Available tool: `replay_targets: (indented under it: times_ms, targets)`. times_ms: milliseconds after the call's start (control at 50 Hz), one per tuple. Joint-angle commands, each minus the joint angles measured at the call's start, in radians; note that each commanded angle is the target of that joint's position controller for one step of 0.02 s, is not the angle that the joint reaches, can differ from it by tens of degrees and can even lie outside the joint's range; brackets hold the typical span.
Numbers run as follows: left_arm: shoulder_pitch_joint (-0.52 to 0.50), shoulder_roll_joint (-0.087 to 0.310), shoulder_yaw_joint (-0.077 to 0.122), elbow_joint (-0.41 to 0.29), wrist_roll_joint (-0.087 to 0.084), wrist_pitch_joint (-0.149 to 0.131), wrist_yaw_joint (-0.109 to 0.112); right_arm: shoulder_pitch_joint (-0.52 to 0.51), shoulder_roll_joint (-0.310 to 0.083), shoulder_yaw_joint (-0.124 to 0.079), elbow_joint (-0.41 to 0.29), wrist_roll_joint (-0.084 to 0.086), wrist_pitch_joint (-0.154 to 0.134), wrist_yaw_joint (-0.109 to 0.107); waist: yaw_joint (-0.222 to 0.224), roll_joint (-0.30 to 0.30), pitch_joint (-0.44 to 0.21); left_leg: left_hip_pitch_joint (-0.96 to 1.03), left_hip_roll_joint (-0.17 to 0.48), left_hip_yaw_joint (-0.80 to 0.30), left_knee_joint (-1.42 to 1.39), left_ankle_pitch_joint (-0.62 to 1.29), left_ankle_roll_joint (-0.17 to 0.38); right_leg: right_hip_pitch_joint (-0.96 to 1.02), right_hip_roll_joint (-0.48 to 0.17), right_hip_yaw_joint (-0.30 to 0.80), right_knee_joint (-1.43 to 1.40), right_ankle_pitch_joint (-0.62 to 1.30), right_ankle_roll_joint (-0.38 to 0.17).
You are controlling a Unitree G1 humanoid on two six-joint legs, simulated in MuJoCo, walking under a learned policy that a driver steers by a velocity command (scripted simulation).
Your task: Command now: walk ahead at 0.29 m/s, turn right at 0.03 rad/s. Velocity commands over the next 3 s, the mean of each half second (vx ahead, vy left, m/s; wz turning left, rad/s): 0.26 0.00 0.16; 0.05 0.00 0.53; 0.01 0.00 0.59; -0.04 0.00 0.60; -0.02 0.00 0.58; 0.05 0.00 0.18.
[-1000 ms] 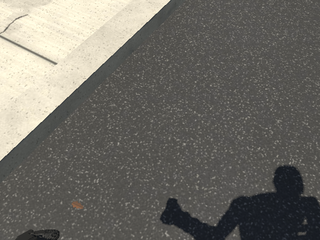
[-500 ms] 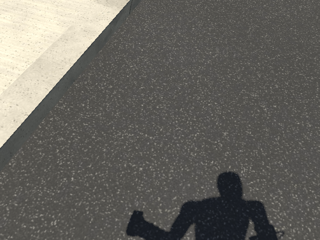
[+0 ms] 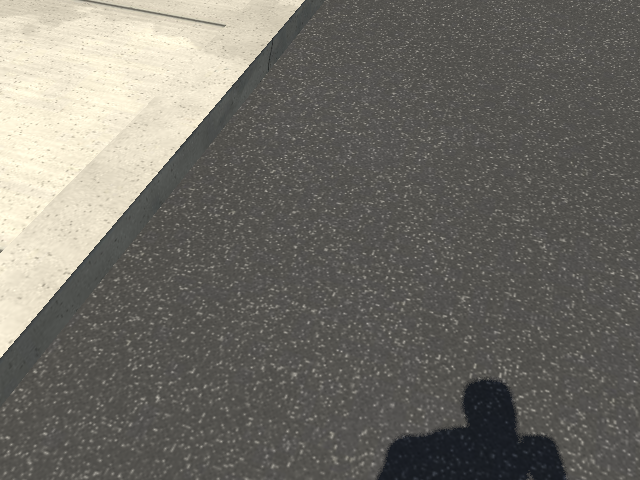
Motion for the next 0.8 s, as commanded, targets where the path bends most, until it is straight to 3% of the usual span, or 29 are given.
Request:
replay_targets:
  times_ms: [20, 40, 60, 80, 100, 140, 200, 240, 280, 320, 360, 400, 420, 440, 460, 480, 500, 520, 540, 580, 620, 700, 800]
  targets:
    - [-0.134, 0.145, 0.037, -0.083, -0.009, -0.02, 0.002, 0.086, -0.07, -0.028, -0.01, -0.004, -0.044, 0.016, -0.084, -0.134, 0.085, 0.19, -0.008, -0.003, -0.156, 0.162, 0.029, -0.23, -0.137, 0.2, -0.212, -0.178, -0.129]
    - [-0.157, 0.089, 0.021, -0.099, 0.002, -0.027, 0.001, 0.185, -0.114, -0.041, 0.015, -0.013, -0.046, 0.014, -0.111, -0.008, 0.045, 0.3, 0.103, -0.171, -0.243, 0.102, 0.051, -0.309, -0.061, 0.092, 0.006, -0.094, -0.076]
    - [-0.171, 0.068, 0.018, -0.151, -0.006, -0.043, 0.006, 0.26, -0.238, -0.069, 0.02, -0.016, -0.05, 0.021, -0.112, 0.282, 0.036, 0.384, 0.314, -0.586, -0.429, -0.094, 0.176, -0.499, 0.059, -0.053, 0.316, -0.12, -0.006]
    - [-0.178, 0.135, 0.036, -0.156, -0.023, -0.06, 0.01, 0.247, -0.207, -0.057, 0.005, -0.027, -0.056, 0.024, -0.111, 0.258, 0.071, 0.371, 0.406, -0.779, -0.503, -0.163, 0.257, -0.619, 0.035, 0.025, 0.505, -0.224, -0.009]
    - [-0.153, 0.148, 0.043, -0.14, -0.033, -0.074, 0.003, 0.195, -0.157, -0.04, -0.008, -0.023, -0.058, 0.015, -0.076, 0.172, 0.117, 0.369, 0.39, -0.7, -0.485, -0.167, 0.241, -0.68, -0.018, 0.051, 0.59, -0.144, -0.03]
    - [-0.143, 0.125, 0.041, -0.112, -0.017, -0.088, -0.01, 0.149, -0.137, -0.032, -0.023, -0.022, -0.054, 0.006, -0.055, 0.092, 0.113, 0.367, 0.312, -0.517, -0.49, -0.057, 0.18, -0.699, -0.071, 0.021, 0.572, 0.028, -0.054]
    - [-0.17, 0.101, 0.04, -0.108, 0.001, -0.088, -0.029, 0.154, -0.101, -0.015, -0.022, -0.024, -0.042, 0.0, -0.052, 0.095, 0.093, 0.32, 0.228, -0.32, -0.512, 0.318, 0.143, -0.601, -0.084, -0.032, 0.451, 0.159, -0.028]
    - [-0.212, 0.067, 0.029, -0.123, 0.011, -0.09, -0.032, 0.159, -0.109, -0.014, -0.013, -0.021, -0.024, -0.013, -0.048, 0.08, 0.082, 0.289, 0.186, -0.212, -0.474, 0.648, 0.133, -0.523, -0.051, -0.069, 0.303, 0.198, 0.009]
    - [-0.262, 0.033, 0.015, -0.133, 0.011, -0.095, -0.039, 0.169, -0.141, -0.022, -0.003, -0.019, -0.004, -0.029, -0.056, 0.097, 0.067, 0.23, 0.15, -0.142, -0.434, 0.769, 0.112, -0.406, -0.01, -0.093, 0.143, 0.286, 0.03]
    - [-0.302, 0.056, 0.021, -0.141, 0.004, -0.094, -0.046, 0.195, -0.175, -0.034, 0.005, -0.012, 0.01, -0.037, -0.065, 0.12, 0.053, 0.197, 0.158, -0.152, -0.4, 0.771, 0.107, -0.323, 0.025, -0.096, 0.064, 0.361, 0.039]
    - [-0.314, 0.09, 0.031, -0.15, 0.0, -0.091, -0.045, 0.179, -0.184, -0.042, -0.003, 0.0, 0.019, -0.042, -0.049, 0.134, 0.05, 0.191, 0.179, -0.199, -0.361, 0.743, 0.095, -0.279, 0.034, -0.062, 0.008, 0.379, 0.025]
    - [-0.26, 0.137, 0.05, -0.138, 0.004, -0.091, -0.038, 0.131, -0.188, -0.05, -0.023, 0.009, 0.02, -0.046, -0.003, 0.144, 0.024, 0.204, 0.189, -0.246, -0.294, 0.725, 0.063, -0.196, 0.033, -0.032, -0.056, 0.378, -0.006]
    - [-0.186, 0.161, 0.063, -0.115, 0.012, -0.095, -0.031, 0.098, -0.182, -0.052, -0.039, 0.012, 0.02, -0.048, 0.04, 0.131, -0.015, 0.191, 0.159, -0.238, -0.211, 0.758, 0.039, -0.088, 0.036, -0.042, -0.115, 0.437, -0.031]
    - [-0.103, 0.2, 0.076, -0.099, 0.026, -0.099, -0.02, 0.097, -0.148, -0.044, -0.054, 0.006, 0.017, -0.047, 0.074, 0.091, -0.089, 0.132, 0.099, -0.213, -0.069, 0.687, 0.002, 0.08, -0.024, -0.016, -0.139, 0.58, -0.067]
    - [-0.004, 0.273, 0.086, -0.1, 0.053, -0.094, -0.006, 0.13, -0.06, -0.018, -0.093, -0.027, 0.015, -0.045, 0.078, -0.111, -0.252, -0.076, -0.002, -0.167, 0.234, 0.236, -0.047, 0.381, -0.268, 0.191, -0.052, 0.943, -0.15]
    - [-0.027, 0.268, 0.075, -0.113, 0.054, -0.074, -0.012, 0.321, -0.016, -0.001, -0.077, -0.017, 0.02, -0.041, 0.0, -0.319, -0.41, -0.247, -0.085, -0.174, 0.497, -0.353, -0.083, 0.508, -0.487, 0.47, -0.083, 0.98, -0.312]
    - [-0.076, 0.199, 0.063, -0.128, 0.033, -0.059, -0.016, 0.308, -0.128, -0.032, -0.051, 0.004, 0.037, -0.042, 0.011, -0.212, -0.352, -0.284, -0.023, -0.188, 0.598, -0.256, -0.102, 0.382, -0.43, 0.452, -0.176, 0.662, -0.3]
    - [-0.14, 0.14, 0.045, -0.13, 0.016, -0.052, -0.013, 0.208, -0.158, -0.045, -0.07, 0.012, 0.055, -0.047, 0.009, -0.153, -0.205, -0.345, 0.012, -0.138, 0.615, -0.179, -0.111, 0.266, -0.368, 0.32, -0.207, 0.47, -0.258]
    - [-0.2, 0.11, 0.034, -0.12, 0.015, -0.045, -0.012, 0.168, -0.149, -0.048, -0.074, 0.008, 0.076, -0.057, -0.009, -0.109, -0.128, -0.335, 0.045, -0.122, 0.591, -0.128, -0.125, 0.14, -0.312, 0.23, -0.243, 0.36, -0.231]
    - [-0.272, 0.131, 0.04, -0.106, 0.037, -0.041, -0.012, 0.173, -0.13, -0.052, -0.087, -0.005, 0.112, -0.066, -0.049, -0.156, -0.05, -0.211, 0.065, -0.095, 0.563, -0.049, -0.146, -0.094, -0.252, 0.098, -0.313, 0.283, -0.217]
    - [-0.289, 0.135, 0.045, -0.093, 0.043, -0.049, -0.005, 0.167, -0.103, -0.05, -0.107, -0.007, 0.117, -0.066, -0.055, -0.151, -0.041, -0.172, 0.067, -0.071, 0.497, -0.006, -0.145, -0.139, -0.25, 0.026, -0.337, 0.298, -0.234]
    - [-0.281, 0.176, 0.059, -0.066, 0.029, -0.044, 0.012, 0.058, -0.086, -0.035, -0.171, -0.017, 0.111, -0.046, -0.025, -0.108, -0.066, -0.153, 0.107, -0.067, 0.304, 0.071, -0.122, -0.081, -0.3, -0.016, -0.334, 0.328, -0.26]
    - [-0.273, 0.224, 0.073, -0.042, 0.008, -0.02, 0.002, 0.021, -0.121, -0.041, -0.206, -0.011, 0.114, -0.016, -0.02, -0.111, -0.063, -0.058, 0.087, -0.011, 0.11, 0.09, -0.073, -0.039, -0.326, -0.063, -0.293, 0.289, -0.224]
Next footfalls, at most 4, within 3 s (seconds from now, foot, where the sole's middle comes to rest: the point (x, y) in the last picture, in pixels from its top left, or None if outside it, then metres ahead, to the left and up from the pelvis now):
0.44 right None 0.33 -0.11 -0.77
0.86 left None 0.22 0.12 -0.77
1.34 right None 0.33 -0.07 -0.77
1.76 left None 0.15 0.13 -0.77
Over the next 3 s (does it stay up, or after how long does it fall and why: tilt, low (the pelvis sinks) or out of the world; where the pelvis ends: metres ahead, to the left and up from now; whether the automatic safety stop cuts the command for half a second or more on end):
stays up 0.20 0.01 0.01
